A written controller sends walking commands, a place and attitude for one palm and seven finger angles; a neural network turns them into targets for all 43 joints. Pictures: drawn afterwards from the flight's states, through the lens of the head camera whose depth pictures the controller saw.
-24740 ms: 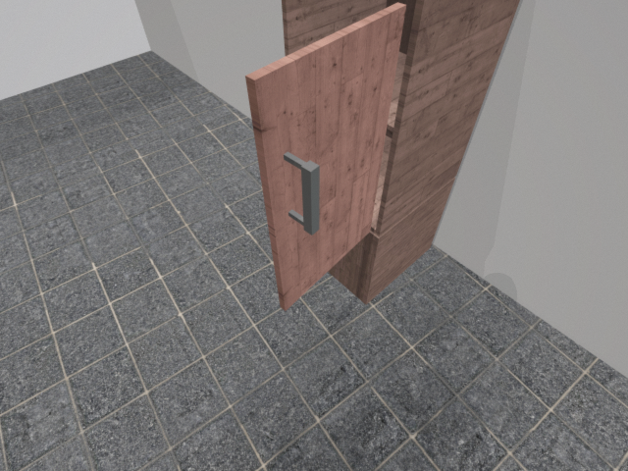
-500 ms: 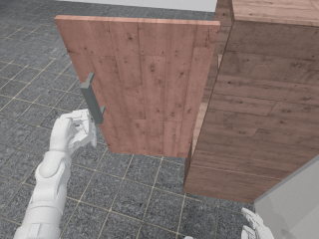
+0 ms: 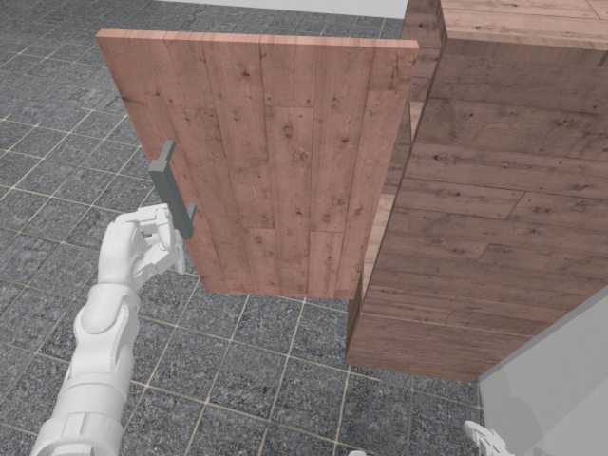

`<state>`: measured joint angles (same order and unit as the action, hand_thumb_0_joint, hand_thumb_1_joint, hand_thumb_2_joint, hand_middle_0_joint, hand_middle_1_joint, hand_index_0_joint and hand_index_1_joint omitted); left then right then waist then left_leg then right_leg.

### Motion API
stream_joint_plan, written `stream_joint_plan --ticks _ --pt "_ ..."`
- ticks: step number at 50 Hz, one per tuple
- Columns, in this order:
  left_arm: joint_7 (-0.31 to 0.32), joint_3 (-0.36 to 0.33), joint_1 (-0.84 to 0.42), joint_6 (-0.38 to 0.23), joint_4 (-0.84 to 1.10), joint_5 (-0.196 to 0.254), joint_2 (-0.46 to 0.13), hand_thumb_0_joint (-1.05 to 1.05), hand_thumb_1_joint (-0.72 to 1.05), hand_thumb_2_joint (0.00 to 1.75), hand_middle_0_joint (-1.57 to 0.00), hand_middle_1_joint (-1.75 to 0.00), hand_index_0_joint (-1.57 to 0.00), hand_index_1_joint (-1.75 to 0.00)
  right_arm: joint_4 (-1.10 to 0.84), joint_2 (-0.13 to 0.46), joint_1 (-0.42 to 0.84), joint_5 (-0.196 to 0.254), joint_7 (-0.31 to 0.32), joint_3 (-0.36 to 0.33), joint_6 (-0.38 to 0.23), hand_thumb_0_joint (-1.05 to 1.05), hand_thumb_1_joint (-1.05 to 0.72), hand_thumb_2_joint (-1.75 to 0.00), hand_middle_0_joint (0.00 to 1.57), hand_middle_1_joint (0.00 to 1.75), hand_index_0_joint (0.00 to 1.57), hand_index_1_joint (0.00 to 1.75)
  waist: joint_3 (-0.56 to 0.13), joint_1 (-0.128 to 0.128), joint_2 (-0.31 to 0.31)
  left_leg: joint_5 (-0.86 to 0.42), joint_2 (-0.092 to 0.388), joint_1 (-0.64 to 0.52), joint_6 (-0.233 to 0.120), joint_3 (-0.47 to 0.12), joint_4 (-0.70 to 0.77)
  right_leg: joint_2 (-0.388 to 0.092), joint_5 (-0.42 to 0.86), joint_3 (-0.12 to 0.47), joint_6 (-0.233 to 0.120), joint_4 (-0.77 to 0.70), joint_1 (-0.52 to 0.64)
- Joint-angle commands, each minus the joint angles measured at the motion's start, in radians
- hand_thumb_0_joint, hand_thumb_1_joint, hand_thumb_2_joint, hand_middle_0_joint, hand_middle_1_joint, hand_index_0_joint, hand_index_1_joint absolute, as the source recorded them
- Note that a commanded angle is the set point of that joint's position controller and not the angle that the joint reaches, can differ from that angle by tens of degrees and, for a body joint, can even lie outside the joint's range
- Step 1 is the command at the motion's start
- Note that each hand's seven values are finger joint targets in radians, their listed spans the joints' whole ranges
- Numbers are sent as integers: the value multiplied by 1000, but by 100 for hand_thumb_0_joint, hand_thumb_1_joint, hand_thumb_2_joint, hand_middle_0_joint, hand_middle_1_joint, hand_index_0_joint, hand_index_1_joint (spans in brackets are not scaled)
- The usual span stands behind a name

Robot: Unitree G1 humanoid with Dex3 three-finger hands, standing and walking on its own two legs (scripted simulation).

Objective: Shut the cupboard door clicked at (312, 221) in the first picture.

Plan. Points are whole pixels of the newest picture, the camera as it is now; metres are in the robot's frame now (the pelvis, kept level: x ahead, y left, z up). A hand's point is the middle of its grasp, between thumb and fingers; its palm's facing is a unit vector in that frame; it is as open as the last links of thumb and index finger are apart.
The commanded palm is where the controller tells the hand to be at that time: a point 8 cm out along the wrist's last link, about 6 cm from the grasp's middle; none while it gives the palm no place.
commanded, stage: bring the fist close to the handle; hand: left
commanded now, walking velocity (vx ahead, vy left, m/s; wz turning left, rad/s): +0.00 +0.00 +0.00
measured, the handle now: (177, 192) +0.46 +0.20 +0.07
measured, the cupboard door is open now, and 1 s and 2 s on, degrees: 95 80 67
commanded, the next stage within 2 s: push the door shut along its arc in 0.02 s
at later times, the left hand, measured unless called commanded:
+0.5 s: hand (190, 221) +0.40 +0.17 +0.07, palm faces -0.10 -0.99 -0.04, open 3.1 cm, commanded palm +0.39 +0.21 +0.07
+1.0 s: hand (208, 188) +0.46 +0.15 +0.08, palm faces -0.23 -0.97 -0.02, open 3.1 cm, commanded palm +0.46 +0.20 +0.07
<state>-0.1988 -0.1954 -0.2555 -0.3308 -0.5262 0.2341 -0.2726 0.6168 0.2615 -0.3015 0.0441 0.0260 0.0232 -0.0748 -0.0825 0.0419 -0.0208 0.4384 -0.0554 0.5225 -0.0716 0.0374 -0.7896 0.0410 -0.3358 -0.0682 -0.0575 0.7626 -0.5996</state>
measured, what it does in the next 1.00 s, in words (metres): stands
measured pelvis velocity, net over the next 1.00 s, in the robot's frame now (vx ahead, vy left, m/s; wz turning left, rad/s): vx -0.02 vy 0.01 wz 0.00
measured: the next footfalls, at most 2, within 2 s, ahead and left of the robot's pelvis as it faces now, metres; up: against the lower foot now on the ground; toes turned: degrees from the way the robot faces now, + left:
none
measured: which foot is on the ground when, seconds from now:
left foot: down 0.00-1.00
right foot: down 0.00-1.00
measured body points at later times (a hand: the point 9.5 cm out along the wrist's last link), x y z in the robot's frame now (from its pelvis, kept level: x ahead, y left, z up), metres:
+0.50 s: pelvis -0.01 +0.01 +0.00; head +0.05 +0.02 +0.44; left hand +0.40 +0.22 +0.08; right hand +0.09 -0.24 -0.12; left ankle -0.03 +0.07 -0.71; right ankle +0.02 -0.08 -0.71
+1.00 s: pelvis -0.02 +0.01 -0.01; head +0.08 +0.02 +0.42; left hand +0.47 +0.21 +0.08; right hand +0.00 -0.27 -0.13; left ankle -0.03 +0.07 -0.71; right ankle +0.02 -0.08 -0.71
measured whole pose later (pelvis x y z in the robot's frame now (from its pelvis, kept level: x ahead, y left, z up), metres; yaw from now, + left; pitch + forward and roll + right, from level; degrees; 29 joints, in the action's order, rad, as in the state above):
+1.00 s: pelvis -0.02 +0.01 -0.01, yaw +0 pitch +16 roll -2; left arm -0.39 -0.22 -0.87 -0.38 -1.16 0.18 -0.45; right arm 0.67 0.30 -0.38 0.03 0.03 0.04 -0.01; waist -0.08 0.16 -0.02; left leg 0.45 -0.06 0.72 -0.09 0.03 -0.89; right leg 0.03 -0.33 -0.08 -0.05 0.83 -0.78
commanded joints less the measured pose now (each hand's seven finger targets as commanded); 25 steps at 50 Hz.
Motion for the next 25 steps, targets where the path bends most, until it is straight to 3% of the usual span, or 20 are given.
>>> stream_joint_plan --ticks 1,6,8,11,13,15,18,19,21,24,25 --pt "2 -29 -376 -73 220 5 -162 0 90 90 -130 -150 -130 -150 -126 128 25 9 15 -53 -49 0 -90 -90 20 30 20 30 -281 14 -17 -301 53 -50 53 -73 116 -45 240 73 29 -75 227" --pt "10 -10 -395 -63 160 0 -140 0 90 90 -130 -150 -130 -150 -124 131 20 8 13 -49 -45 0 -90 -90 20 30 20 30 -266 14 2 -291 55 -52 59 -88 121 -43 216 60 26 -71 198" --pt "11 -19 -434 -58 120 -12 -171 0 90 90 -130 -150 -130 -150 -120 139 14 7 17 -48 -38 0 -90 -90 20 30 20 30 -245 21 12 -285 57 -42 58 -93 120 -42 209 61 25 -69 190" --pt "0 -5 -527 -67 112 -18 -163 0 90 90 -130 -150 -130 -150 -115 136 5 6 16 -49 -35 0 -90 -90 20 30 20 30 -299 28 -26 -347 58 -87 68 -98 109 -41 243 58 23 -52 175" --pt "-7 -9 -564 -68 70 -20 -180 0 90 90 -130 -150 -130 -150 -106 140 -10 5 18 -51 -29 0 -90 -90 20 30 20 30 -305 36 -15 -381 63 -102 75 -107 100 -39 254 54 22 -46 162" --pt "-19 15 -580 -70 41 -17 -144 0 90 90 -130 -150 -130 -150 -103 138 -17 6 12 -50 -27 0 -90 -90 20 30 20 30 -321 37 -38 -424 65 -132 84 -111 96 -38 261 51 22 -43 139" --pt "-32 -2 -597 -68 -46 -20 -167 0 90 90 -130 -150 -130 -150 -97 148 -39 3 9 -51 -15 0 -90 -90 20 30 20 30 -297 37 3 -430 67 -104 87 -119 96 -36 256 45 20 -38 131" --pt "-34 -3 -642 -73 -43 -22 -174 0 90 90 -130 -150 -130 -150 -95 149 -41 5 8 -51 -12 0 -90 -90 20 30 20 30 -305 44 -3 -430 68 -107 89 -121 96 -36 255 46 21 -36 123" --pt "-42 39 -699 -81 -58 -25 -128 0 90 90 -130 -150 -130 -150 -89 146 -48 5 4 -55 -10 0 -90 -90 20 30 20 30 -317 59 -37 -433 70 -140 92 -123 88 -34 242 44 22 -35 82" --pt "-53 46 -757 -95 -111 -31 -134 0 90 90 -130 -150 -130 -150 -75 156 -72 4 2 -58 -2 0 -90 -90 20 30 20 30 -328 72 -6 -441 74 -149 94 -139 84 -30 231 41 21 -32 64" --pt "-57 54 -801 -98 -121 -29 -127 0 90 90 -130 -150 -130 -150 -67 155 -73 3 1 -59 -1 0 -90 -90 20 30 20 30 -331 80 -31 -427 71 -150 94 -135 81 -31 225 42 21 -32 52"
